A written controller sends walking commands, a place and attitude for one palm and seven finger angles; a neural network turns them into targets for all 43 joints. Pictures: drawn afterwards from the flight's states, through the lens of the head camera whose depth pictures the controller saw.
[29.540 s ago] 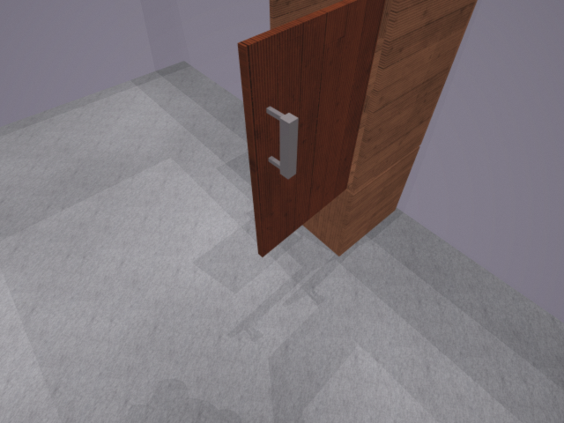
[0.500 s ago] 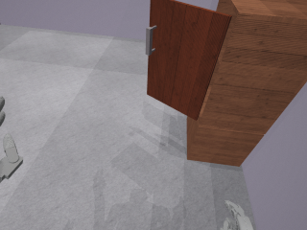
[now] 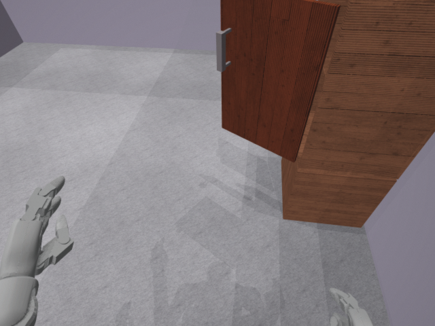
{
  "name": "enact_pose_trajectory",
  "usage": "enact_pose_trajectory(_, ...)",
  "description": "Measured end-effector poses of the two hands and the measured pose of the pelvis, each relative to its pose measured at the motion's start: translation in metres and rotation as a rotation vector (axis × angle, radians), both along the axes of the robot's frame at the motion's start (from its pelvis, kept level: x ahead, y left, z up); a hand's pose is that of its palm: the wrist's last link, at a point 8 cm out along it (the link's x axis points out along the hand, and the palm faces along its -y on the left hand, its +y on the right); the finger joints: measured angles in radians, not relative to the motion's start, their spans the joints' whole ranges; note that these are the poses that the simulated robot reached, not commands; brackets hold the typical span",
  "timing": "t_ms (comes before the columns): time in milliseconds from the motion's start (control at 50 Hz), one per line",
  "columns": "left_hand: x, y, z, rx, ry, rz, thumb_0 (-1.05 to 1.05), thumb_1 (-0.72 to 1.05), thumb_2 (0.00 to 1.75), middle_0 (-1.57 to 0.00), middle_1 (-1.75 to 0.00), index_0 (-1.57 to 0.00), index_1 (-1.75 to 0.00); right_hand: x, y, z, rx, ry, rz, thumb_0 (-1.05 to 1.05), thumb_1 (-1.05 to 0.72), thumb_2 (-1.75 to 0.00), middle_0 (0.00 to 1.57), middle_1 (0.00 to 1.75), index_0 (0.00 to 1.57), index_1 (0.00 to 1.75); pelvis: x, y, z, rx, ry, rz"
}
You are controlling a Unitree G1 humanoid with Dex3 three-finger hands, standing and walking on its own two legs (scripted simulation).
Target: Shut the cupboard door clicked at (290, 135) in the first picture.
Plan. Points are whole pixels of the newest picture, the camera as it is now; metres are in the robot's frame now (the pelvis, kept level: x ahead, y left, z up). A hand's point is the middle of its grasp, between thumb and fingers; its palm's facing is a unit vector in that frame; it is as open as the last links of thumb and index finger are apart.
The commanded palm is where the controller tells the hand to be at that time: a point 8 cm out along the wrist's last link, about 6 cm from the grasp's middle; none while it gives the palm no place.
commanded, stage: let the arm hang, fingers relaxed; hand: left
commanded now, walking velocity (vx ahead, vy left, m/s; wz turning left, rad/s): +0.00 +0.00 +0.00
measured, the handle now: (224, 49) +0.99 +0.05 +0.06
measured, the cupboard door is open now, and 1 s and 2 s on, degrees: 60 60 60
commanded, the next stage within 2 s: look to check the result in 1.02 s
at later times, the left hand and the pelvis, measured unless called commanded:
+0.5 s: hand out of the picture -0.04 +0.19 -0.17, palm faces +0.01 -0.97 -0.23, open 7.2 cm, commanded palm none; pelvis +0.00 -0.01 +0.01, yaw +0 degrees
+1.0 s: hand out of the picture +0.01 +0.15 -0.17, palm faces +0.00 -0.99 -0.16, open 7.3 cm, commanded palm none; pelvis +0.00 -0.01 +0.01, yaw -2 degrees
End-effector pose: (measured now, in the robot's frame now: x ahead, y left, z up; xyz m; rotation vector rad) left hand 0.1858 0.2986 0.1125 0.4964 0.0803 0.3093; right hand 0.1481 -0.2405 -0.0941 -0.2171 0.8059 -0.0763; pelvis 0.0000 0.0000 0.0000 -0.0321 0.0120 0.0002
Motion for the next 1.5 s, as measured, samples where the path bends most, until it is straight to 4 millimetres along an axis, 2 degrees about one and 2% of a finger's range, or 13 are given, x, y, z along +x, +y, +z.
enact_pose_trajectory(60, -0.008, -0.009, -0.088, -0.120, 0.377, 0.025, 0.00, 0.90, 0.90, -0.20, -0.30, -0.20, -0.30, -0.002, -0.008, -0.013, 0.005, 0.032, -0.007, 0.01, -0.90, -0.90, 0.20, 0.30, 0.20, 0.30, -0.005, 0.004, -0.004, 0.007, -0.005, -0.007)
enact_pose_trajectory(140, -0.057, -0.045, -0.181, -0.269, 0.765, 0.026, 0.01, 0.91, 0.90, -0.20, -0.30, -0.20, -0.30, -0.025, -0.019, -0.019, -0.016, 0.114, -0.040, 0.01, -0.91, -0.90, 0.20, 0.30, 0.20, 0.30, -0.009, 0.001, -0.005, 0.022, -0.016, -0.013)
enact_pose_trajectory(220, -0.119, -0.088, -0.241, -0.428, 1.029, 0.039, 0.01, 0.91, 0.90, -0.20, -0.30, -0.20, -0.30, -0.068, -0.026, -0.020, -0.059, 0.278, -0.065, 0.01, -0.91, -0.90, 0.20, 0.29, 0.20, 0.30, -0.009, -0.007, -0.003, 0.026, -0.020, -0.007)
enact_pose_trajectory(280, -0.151, -0.085, -0.256, -0.473, 1.105, 0.136, -0.01, 0.98, 0.90, -0.21, -0.30, -0.21, -0.30, -0.103, -0.028, -0.021, -0.080, 0.416, -0.082, 0.01, -0.91, -0.90, 0.20, 0.29, 0.20, 0.30, -0.009, -0.013, -0.001, 0.020, -0.017, 0.005)
enact_pose_trajectory(340, -0.180, -0.079, -0.260, -0.478, 1.191, 0.182, -0.01, 0.99, 0.90, -0.21, -0.30, -0.21, -0.30, -0.132, -0.027, -0.023, -0.081, 0.519, -0.109, 0.01, -0.91, -0.90, 0.20, 0.29, 0.20, 0.30, -0.008, -0.015, 0.002, 0.012, -0.017, 0.011)
enact_pose_trajectory(400, -0.204, -0.072, -0.257, -0.469, 1.258, 0.227, 0.00, 0.97, 0.90, -0.20, -0.30, -0.21, -0.30, -0.151, -0.023, -0.028, -0.063, 0.577, -0.136, 0.01, -0.91, -0.90, 0.20, 0.29, 0.20, 0.30, -0.006, -0.013, 0.004, 0.008, -0.021, 0.010)
enact_pose_trajectory(520, -0.225, -0.060, -0.244, -0.429, 1.318, 0.285, 0.00, 0.93, 0.90, -0.20, -0.30, -0.20, -0.30, -0.163, -0.009, -0.040, -0.005, 0.596, -0.164, 0.01, -0.91, -0.90, 0.20, 0.29, 0.20, 0.30, -0.004, -0.009, 0.007, 0.012, -0.036, -0.004)
enact_pose_trajectory(660, -0.212, -0.058, -0.240, -0.407, 1.288, 0.281, 0.01, 0.92, 0.90, -0.20, -0.30, -0.20, -0.30, -0.156, 0.007, -0.048, 0.049, 0.570, -0.168, 0.01, -0.91, -0.90, 0.20, 0.29, 0.20, 0.30, -0.002, -0.007, 0.008, 0.020, -0.045, -0.018)
enact_pose_trajectory(840, -0.183, -0.082, -0.248, -0.452, 1.236, 0.208, 0.00, 0.91, 0.90, -0.20, -0.30, -0.20, -0.30, -0.155, 0.011, -0.045, 0.053, 0.560, -0.185, 0.01, -0.91, -0.90, 0.20, 0.29, 0.20, 0.30, 0.001, -0.008, 0.009, 0.026, -0.047, -0.026)
enact_pose_trajectory(1000, -0.184, -0.096, -0.254, -0.487, 1.265, 0.188, 0.01, 0.92, 0.90, -0.20, -0.30, -0.20, -0.30, -0.165, 0.011, -0.041, 0.041, 0.595, -0.207, 0.01, -0.91, -0.90, 0.20, 0.29, 0.20, 0.30, 0.004, -0.009, 0.009, 0.025, -0.042, -0.026)
enact_pose_trajectory(1140, -0.195, -0.093, -0.253, -0.488, 1.306, 0.218, 0.01, 0.91, 0.90, -0.20, -0.30, -0.20, -0.30, -0.170, 0.014, -0.041, 0.042, 0.628, -0.211, 0.01, -0.91, -0.90, 0.20, 0.29, 0.20, 0.30, 0.008, -0.008, 0.010, 0.024, -0.037, -0.025)
enact_pose_trajectory(1260, -0.200, -0.085, -0.250, -0.472, 1.325, 0.244, 0.00, 0.91, 0.90, -0.20, -0.30, -0.20, -0.30, -0.165, 0.014, -0.042, 0.045, 0.629, -0.208, 0.01, -0.91, -0.90, 0.20, 0.29, 0.20, 0.30, 0.011, -0.007, 0.010, 0.024, -0.036, -0.025)
enact_pose_trajectory(1500, -0.180, -0.075, -0.247, -0.446, 1.286, 0.239, 0.00, 0.91, 0.90, -0.20, -0.30, -0.20, -0.30, -0.137, 0.004, -0.041, 0.026, 0.572, -0.196, 0.01, -0.91, -0.90, 0.20, 0.29, 0.20, 0.30, 0.017, -0.007, 0.010, 0.026, -0.037, -0.027)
